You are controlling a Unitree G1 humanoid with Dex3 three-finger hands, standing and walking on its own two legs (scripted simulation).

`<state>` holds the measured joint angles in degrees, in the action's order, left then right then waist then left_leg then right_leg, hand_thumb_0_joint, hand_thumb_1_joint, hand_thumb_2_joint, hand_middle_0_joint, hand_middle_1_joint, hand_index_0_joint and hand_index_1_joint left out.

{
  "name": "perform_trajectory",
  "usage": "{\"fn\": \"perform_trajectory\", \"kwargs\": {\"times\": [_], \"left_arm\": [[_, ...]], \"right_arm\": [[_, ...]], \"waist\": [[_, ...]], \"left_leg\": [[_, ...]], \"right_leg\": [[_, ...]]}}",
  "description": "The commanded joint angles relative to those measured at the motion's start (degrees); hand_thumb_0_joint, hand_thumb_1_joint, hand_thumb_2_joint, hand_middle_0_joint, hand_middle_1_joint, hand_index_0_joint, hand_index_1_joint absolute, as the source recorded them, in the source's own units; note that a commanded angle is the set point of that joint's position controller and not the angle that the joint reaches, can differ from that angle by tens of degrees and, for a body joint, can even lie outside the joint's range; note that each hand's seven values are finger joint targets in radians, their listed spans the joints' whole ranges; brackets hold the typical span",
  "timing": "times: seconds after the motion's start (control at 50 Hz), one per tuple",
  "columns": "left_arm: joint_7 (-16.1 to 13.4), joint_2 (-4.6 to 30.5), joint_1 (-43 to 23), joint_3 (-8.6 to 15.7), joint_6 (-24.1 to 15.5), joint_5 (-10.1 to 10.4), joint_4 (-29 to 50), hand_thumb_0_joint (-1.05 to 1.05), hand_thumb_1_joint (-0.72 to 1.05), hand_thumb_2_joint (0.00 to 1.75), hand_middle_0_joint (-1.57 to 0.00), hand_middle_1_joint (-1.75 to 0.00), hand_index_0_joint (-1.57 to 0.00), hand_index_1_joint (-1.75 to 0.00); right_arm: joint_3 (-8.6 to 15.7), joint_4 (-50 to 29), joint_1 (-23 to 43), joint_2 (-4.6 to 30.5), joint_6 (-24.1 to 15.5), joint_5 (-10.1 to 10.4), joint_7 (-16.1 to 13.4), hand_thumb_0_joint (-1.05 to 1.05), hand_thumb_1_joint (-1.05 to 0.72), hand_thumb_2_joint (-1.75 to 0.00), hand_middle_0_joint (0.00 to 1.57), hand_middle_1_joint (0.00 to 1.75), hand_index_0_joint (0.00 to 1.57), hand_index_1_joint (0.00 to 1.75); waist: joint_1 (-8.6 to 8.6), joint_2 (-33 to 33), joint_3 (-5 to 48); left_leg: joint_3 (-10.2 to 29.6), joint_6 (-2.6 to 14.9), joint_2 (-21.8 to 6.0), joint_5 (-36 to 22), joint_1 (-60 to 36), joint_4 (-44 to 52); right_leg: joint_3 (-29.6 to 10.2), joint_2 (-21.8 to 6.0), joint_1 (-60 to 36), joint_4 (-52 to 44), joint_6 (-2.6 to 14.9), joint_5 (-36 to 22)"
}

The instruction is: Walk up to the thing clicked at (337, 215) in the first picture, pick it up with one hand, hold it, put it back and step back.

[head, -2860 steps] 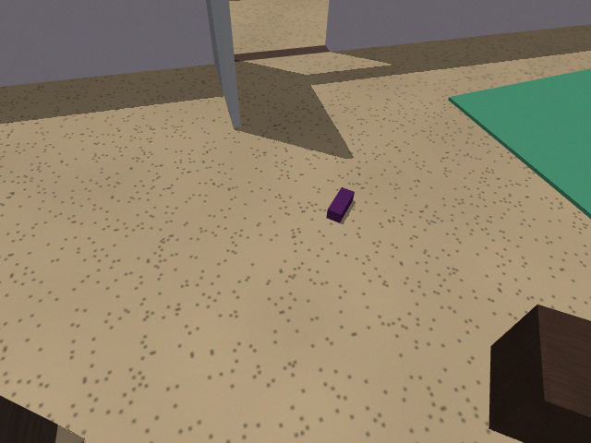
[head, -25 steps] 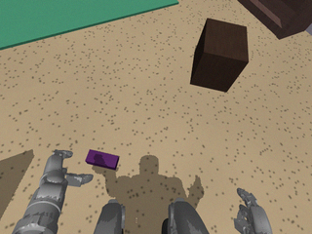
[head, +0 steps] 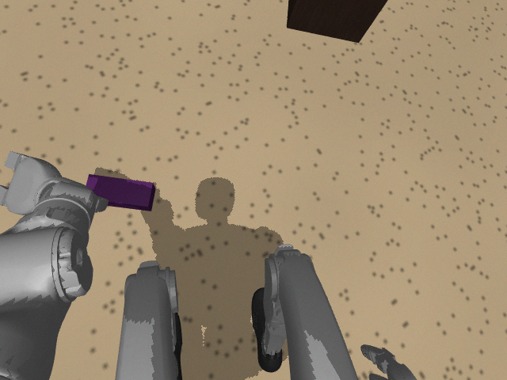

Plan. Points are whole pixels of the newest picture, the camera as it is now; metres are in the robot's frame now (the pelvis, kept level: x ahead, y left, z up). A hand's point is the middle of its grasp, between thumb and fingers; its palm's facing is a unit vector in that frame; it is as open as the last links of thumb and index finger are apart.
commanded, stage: approach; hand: left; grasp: from above
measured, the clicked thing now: (121, 193) +0.51 +0.24 -0.47
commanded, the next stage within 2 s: rest palm in 0.56 s
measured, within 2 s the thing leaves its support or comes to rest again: neither
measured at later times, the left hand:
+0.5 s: hand (118, 183) +0.50 +0.22 -0.35, palm faces -0.10 -0.43 -0.90, open 14.4 cm
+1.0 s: hand (116, 184) +0.51 +0.23 -0.39, palm faces -0.14 -0.41 -0.90, open 14.2 cm
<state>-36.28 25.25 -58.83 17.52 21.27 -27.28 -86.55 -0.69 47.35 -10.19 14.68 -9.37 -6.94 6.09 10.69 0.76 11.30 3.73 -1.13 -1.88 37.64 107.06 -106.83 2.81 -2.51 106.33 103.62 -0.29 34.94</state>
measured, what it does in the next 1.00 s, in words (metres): lowers itself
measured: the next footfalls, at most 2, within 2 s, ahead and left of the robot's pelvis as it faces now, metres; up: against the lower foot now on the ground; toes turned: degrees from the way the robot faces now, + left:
none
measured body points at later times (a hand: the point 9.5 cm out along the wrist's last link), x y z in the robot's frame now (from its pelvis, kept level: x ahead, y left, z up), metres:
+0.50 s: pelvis -0.02 +0.00 -0.16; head +0.28 +0.02 +0.17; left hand +0.50 +0.24 -0.30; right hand -0.08 -0.24 -0.24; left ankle +0.06 +0.13 -0.46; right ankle +0.08 -0.13 -0.46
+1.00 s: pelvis -0.01 +0.01 -0.17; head +0.30 +0.04 +0.15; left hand +0.52 +0.25 -0.34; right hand -0.06 -0.23 -0.23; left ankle +0.06 +0.13 -0.46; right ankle +0.08 -0.13 -0.46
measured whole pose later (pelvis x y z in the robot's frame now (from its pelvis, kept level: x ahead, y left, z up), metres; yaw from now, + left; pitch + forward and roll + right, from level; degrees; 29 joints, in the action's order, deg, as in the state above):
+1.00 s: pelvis -0.01 +0.01 -0.17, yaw -10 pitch +34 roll -13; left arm -45.5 53.6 -79.2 19.4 25.3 -35.4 -101.9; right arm -15.2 40.8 -8.8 21.1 -13.2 -10.4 27.9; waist 25.4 -2.6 -9.8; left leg 13.2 -1.2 -1.9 42.9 134.2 -141.5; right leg 8.7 -0.3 130.4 131.3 -1.8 35.9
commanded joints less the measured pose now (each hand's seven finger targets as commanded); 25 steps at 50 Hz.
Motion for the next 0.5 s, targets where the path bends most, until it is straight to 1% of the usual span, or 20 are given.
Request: {"fn": "perform_trajectory", "kwargs": {"times": [0.0, 0.02, 0.06, 0.1, 0.12, 0.14, 0.16, 0.18, 0.22, 0.24, 0.26, 0.28, 0.3, 0.32, 0.34, 0.36, 0.38, 0.4, 0.44, 0.48], "left_arm": [[-6.0, 16.0, -28.0, 0.9, 2.2, -5.8, 0.4, 0.00, -0.61, 1.07, -0.08, -0.98, -0.01, -1.05], [-6.7, 16.8, -30.3, 0.7, 2.7, -6.8, -0.2, 0.00, -0.61, 1.07, -0.08, -0.99, -0.01, -1.06], [-8.0, 19.9, -32.3, 1.9, 4.1, -9.2, -2.5, 0.00, -0.61, 1.08, -0.08, -1.00, -0.01, -1.07], [-9.5, 21.8, -35.1, 2.6, 4.9, -10.2, -4.8, 0.00, -0.61, 1.09, -0.08, -0.99, -0.01, -1.07], [-10.3, 22.6, -36.3, 3.1, 5.3, -10.9, -6.1, 0.00, -0.61, 1.09, -0.09, -0.98, -0.01, -1.06], [-10.9, 23.3, -37.1, 3.2, 5.6, -11.4, -7.7, 0.00, -0.61, 1.09, -0.09, -0.98, -0.01, -1.06], [-11.2, 23.2, -36.9, 3.2, 5.9, -11.4, -8.9, 0.00, -0.61, 1.09, -0.09, -0.98, -0.01, -1.06], [-11.6, 24.6, -38.5, 3.2, 5.9, -11.4, -8.5, 0.00, -0.61, 1.09, -0.08, -0.99, -0.01, -1.06], [-12.5, 26.2, -39.3, 3.7, 6.2, -11.8, -10.6, 0.00, -0.61, 1.08, -0.08, -0.99, -0.02, -1.06], [-13.2, 27.6, -40.1, 4.0, 6.1, -11.8, -11.0, 0.00, -0.61, 1.07, -0.08, -0.99, -0.02, -1.05], [-13.7, 28.9, -41.4, 4.3, 6.0, -11.7, -11.4, 0.00, -0.61, 1.06, -0.08, -1.00, -0.02, -1.06], [-14.0, 29.0, -41.4, 4.3, 6.0, -11.4, -12.3, 0.00, -0.61, 1.05, -0.07, -1.00, -0.03, -1.05], [-14.5, 30.1, -42.3, 4.3, 6.0, -11.5, -12.1, 0.00, -0.61, 1.04, -0.07, -1.01, -0.03, -1.05], [-14.9, 30.8, -43.1, 4.5, 5.8, -11.0, -12.7, 0.00, -0.61, 1.04, -0.07, -1.02, -0.03, -1.06], [-15.1, 30.8, -43.9, 4.4, 5.5, -10.6, -13.0, 0.00, -0.61, 1.03, -0.07, -1.02, -0.03, -1.06], [-15.3, 31.8, -44.2, 4.5, 5.3, -10.6, -13.7, 0.00, -0.61, 1.01, -0.06, -1.04, -0.04, -1.07], [-15.3, 31.8, -44.7, 4.5, 5.2, -10.5, -14.1, 0.00, -0.61, 1.01, -0.06, -1.04, -0.04, -1.07], [-15.6, 33.1, -45.3, 4.4, 5.2, -10.3, -14.4, 0.00, -0.59, 0.98, -0.06, -1.06, -0.05, -1.06], [-15.1, 33.8, -45.3, 3.7, 5.0, -9.5, -13.9, 0.00, -0.57, 0.95, -0.06, -1.07, -0.06, -1.06], [-15.2, 35.4, -45.4, 3.1, 4.5, -10.1, -14.0, 0.00, -0.57, 0.94, -0.06, -1.08, -0.07, -1.07]], "right_arm": [[3.5, 0.8, -10.1, 11.9, -1.8, -0.8, 3.2, 0.00, -0.91, -0.90, 0.20, 0.30, 0.20, 0.30], [3.7, 1.6, -9.8, 12.3, -2.0, -1.2, 4.1, 0.00, -0.91, -0.90, 0.20, 0.30, 0.20, 0.30], [3.8, 1.5, -10.2, 13.1, -2.3, -1.4, 5.9, 0.00, -0.91, -0.90, 0.20, 0.30, 0.20, 0.30], [3.7, 2.4, -9.8, 14.0, -2.8, -2.1, 7.5, 0.00, -0.91, -0.90, 0.20, 0.30, 0.20, 0.30], [3.6, 2.8, -10.0, 14.2, -3.0, -2.2, 8.3, 0.00, -0.91, -0.90, 0.20, 0.30, 0.20, 0.30], [3.3, 3.4, -10.1, 14.5, -3.1, -2.5, 9.0, 0.00, -0.91, -0.90, 0.20, 0.30, 0.20, 0.30], [2.9, 3.2, -10.9, 14.9, -3.3, -2.7, 9.7, 0.00, -0.91, -0.90, 0.20, 0.30, 0.20, 0.30], [2.4, 3.6, -10.7, 15.6, -3.7, -3.2, 10.2, 0.00, -0.91, -0.90, 0.20, 0.30, 0.20, 0.30], [1.3, 3.7, -11.9, 16.9, -4.2, -3.5, 11.7, 0.00, -0.90, -0.90, 0.20, 0.30, 0.20, 0.30], [0.8, 4.4, -13.1, 17.9, -4.3, -3.6, 12.3, 0.00, -0.90, -0.90, 0.20, 0.30, 0.20, 0.30], [0.0, 4.2, -12.8, 18.4, -4.6, -4.1, 12.8, 0.00, -0.90, -0.90, 0.20, 0.30, 0.20, 0.30], [-0.7, 4.3, -12.7, 19.0, -4.8, -4.1, 13.5, 0.00, -0.90, -0.90, 0.20, 0.30, 0.20, 0.30], [-1.3, 4.9, -12.6, 19.6, -5.0, -4.5, 13.9, 0.00, -0.91, -0.90, 0.20, 0.30, 0.20, 0.30], [-1.8, 5.0, -12.5, 20.3, -5.0, -4.6, 14.4, 0.00, -0.91, -0.90, 0.20, 0.30, 0.20, 0.30], [-2.8, 4.7, -12.9, 20.8, -5.3, -5.0, 15.0, 0.00, -0.91, -0.90, 0.20, 0.30, 0.20, 0.30], [-3.5, 5.0, -13.8, 21.4, -5.3, -5.3, 15.4, 0.00, -0.91, -0.90, 0.20, 0.30, 0.20, 0.30], [-4.5, 4.3, -14.1, 21.4, -5.3, -5.6, 16.2, 0.00, -0.91, -0.90, 0.20, 0.30, 0.20, 0.30], [-5.0, 4.9, -13.4, 22.4, -5.4, -5.7, 16.4, 0.00, -0.91, -0.90, 0.20, 0.30, 0.20, 0.30], [-6.5, 4.4, -12.6, 23.0, -5.3, -6.6, 17.1, 0.00, -0.91, -0.90, 0.20, 0.30, 0.20, 0.30], [-7.9, 4.3, -13.5, 23.7, -5.3, -6.5, 17.9, 0.00, -0.91, -0.90, 0.20, 0.30, 0.20, 0.30]], "waist": [[3.15, 11.5, 34.3], [3.68, 12.7, 34.5], [4.55, 13.3, 36.0], [5.62, 14.1, 35.2], [6.43, 14.5, 35.1], [7.69, 14.4, 34.3], [8.98, 14.4, 33.0], [10.14, 13.8, 32.2], [11.59, 14.1, 31.3], [12.03, 14.7, 31.6], [13.01, 15.0, 30.5], [13.62, 15.0, 29.2], [14.32, 15.9, 28.4], [14.82, 16.9, 27.5], [15.80, 17.7, 27.0], [16.11, 18.0, 27.7], [16.96, 18.8, 26.9], [16.99, 19.8, 26.4], [18.09, 21.3, 25.1], [18.64, 22.1, 26.4]], "left_leg": [[-2.2, 0.25, 0.8, -10.1, -18.6, 4.7], [-2.7, 0.38, 0.9, -8.9, -16.4, 3.1], [-2.7, 0.37, 0.8, -8.4, -15.5, 0.5], [-2.9, 0.41, 0.7, -6.4, -12.1, -1.6], [-2.6, 0.39, 0.4, -6.1, -11.8, -2.8], [-2.5, 0.49, 0.5, -5.1, -10.8, -4.0], [-2.4, 0.44, 0.4, -4.9, -10.1, -5.3], [-2.2, 0.63, 0.6, -4.0, -8.6, -6.4], [-1.8, 0.60, 0.5, -4.2, -7.7, -8.8], [-1.5, 0.44, 0.3, -5.1, -6.9, -9.7], [-1.2, 0.68, 0.5, -4.8, -5.4, -10.9], [-0.3, 0.56, 0.3, -4.6, -5.4, -11.6], [-0.2, 0.64, 0.5, -4.4, -5.2, -12.3], [0.4, 0.55, 0.3, -4.3, -4.8, -12.7], [0.6, 0.37, 0.3, -5.0, -4.8, -13.4], [0.5, 0.28, 0.3, -5.9, -4.7, -13.9], [1.0, 0.08, 0.2, -7.5, -5.0, -15.0], [1.2, 0.12, 0.2, -7.4, -4.5, -15.3], [0.5, 0.26, 0.4, -8.5, -3.5, -17.1], [0.8, 0.24, 0.3, -9.8, -2.3, -18.6]], "right_leg": [[0.4, 1.4, -12.1, -4.8, 1.39, -9.8], [0.3, 1.5, -11.0, -4.0, 1.26, -8.5], [0.5, 1.5, -9.0, -1.3, 0.94, -8.1], [0.8, 1.7, -6.6, 0.7, 0.70, -6.0], [1.0, 1.7, -4.8, 1.8, 0.57, -6.2], [1.4, 1.8, -4.0, 2.3, 0.48, -5.5], [1.8, 2.0, -3.8, 3.5, 0.35, -5.4], [2.4, 2.1, -3.6, 3.9, 0.12, -4.6], [3.4, 2.3, -2.3, 6.1, -0.03, -4.9], [3.7, 2.5, -2.4, 7.3, -0.23, -6.2], [4.1, 2.4, -2.0, 8.2, -0.34, -6.2], [4.8, 2.4, -0.5, 9.3, -0.31, -6.5], [5.3, 2.3, -0.1, 9.9, -0.43, -6.6], [5.8, 2.4, 0.5, 10.8, -0.37, -6.8], [6.2, 2.4, 0.2, 12.0, -0.37, -7.8], [6.5, 2.7, -1.0, 12.3, -0.45, -8.7], [6.7, 2.4, -0.2, 13.5, -0.34, -10.4], [7.2, 2.5, -0.2, 13.9, -0.32, -10.6], [7.5, 2.9, -2.3, 14.5, -0.55, -12.4], [7.7, 3.6, -4.3, 15.1, -0.51, -14.0]]}}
